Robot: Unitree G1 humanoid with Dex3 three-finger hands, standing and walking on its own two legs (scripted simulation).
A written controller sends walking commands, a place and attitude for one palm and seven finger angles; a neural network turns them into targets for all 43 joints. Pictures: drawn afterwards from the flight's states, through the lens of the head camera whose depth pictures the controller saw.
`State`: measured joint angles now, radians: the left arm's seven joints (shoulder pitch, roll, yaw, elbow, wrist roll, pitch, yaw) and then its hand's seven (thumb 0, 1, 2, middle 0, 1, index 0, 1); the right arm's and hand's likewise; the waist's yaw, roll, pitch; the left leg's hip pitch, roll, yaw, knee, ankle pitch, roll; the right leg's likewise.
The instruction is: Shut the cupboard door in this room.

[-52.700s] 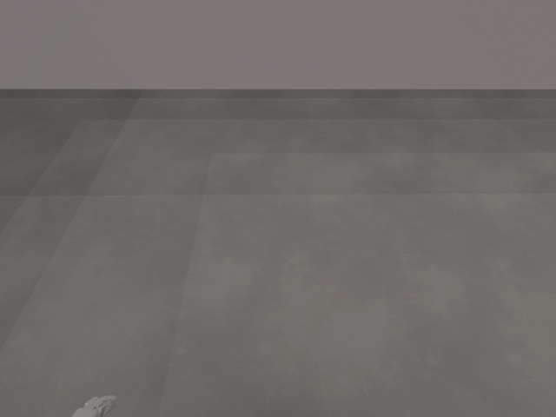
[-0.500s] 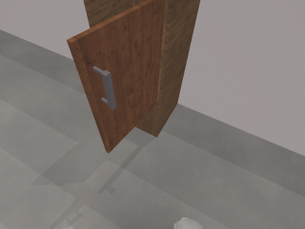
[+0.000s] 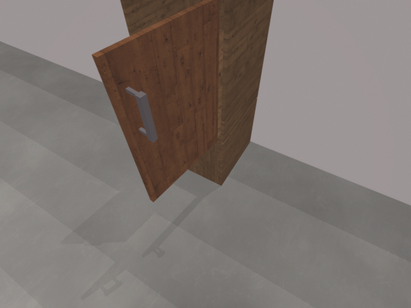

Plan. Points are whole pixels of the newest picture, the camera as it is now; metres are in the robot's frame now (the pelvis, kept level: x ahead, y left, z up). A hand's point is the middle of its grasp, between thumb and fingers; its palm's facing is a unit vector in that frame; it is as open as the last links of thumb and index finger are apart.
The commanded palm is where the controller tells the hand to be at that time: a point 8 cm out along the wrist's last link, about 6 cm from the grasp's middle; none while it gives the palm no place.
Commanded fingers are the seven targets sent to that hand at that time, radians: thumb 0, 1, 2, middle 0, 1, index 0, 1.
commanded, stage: come to a stop and stand still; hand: left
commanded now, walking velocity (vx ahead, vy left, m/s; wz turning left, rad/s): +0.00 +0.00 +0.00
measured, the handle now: (142, 115) +0.53 +0.21 +0.05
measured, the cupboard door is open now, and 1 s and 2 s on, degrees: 82 82 82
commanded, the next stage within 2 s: look again from close up in 0.40 s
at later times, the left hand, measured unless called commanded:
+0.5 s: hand out of the picture -0.02 +0.19 -0.18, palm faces +0.02 -0.99 -0.16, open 7.4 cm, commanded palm none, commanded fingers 0.00 0.90 0.90 -0.20 -0.30 -0.20 -0.30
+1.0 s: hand out of the picture +0.08 +0.26 -0.14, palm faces +0.01 -0.94 -0.34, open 7.4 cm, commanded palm none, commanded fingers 0.00 0.90 0.90 -0.20 -0.30 -0.20 -0.30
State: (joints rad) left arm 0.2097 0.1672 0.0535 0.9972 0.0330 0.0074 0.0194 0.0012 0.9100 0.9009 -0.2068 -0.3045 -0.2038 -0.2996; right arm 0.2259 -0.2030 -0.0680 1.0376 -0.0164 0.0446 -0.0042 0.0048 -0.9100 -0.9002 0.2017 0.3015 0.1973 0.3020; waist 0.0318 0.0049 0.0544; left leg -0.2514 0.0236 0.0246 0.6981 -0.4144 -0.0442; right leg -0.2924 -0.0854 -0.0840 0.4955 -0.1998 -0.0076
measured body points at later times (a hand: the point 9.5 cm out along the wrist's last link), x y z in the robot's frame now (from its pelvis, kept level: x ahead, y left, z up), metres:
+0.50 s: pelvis +0.00 +0.03 +0.00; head +0.01 +0.03 +0.45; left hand -0.02 +0.24 -0.16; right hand -0.02 -0.18 -0.16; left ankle -0.04 +0.15 -0.74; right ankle +0.01 -0.10 -0.74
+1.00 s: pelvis -0.02 +0.02 +0.00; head -0.06 +0.01 +0.45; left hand +0.08 +0.31 -0.12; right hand +0.06 -0.27 -0.13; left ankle -0.04 +0.15 -0.74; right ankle +0.01 -0.10 -0.74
